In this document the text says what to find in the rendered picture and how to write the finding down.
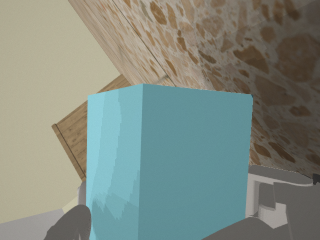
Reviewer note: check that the left robot thigh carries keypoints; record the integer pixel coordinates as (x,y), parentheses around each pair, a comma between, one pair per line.
(81,197)

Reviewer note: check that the sponge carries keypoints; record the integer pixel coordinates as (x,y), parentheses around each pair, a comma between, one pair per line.
(166,162)

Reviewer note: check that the left robot hand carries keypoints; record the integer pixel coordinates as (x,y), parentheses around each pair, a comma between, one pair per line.
(280,205)

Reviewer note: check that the table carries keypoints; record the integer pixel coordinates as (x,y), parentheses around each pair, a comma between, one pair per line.
(72,130)

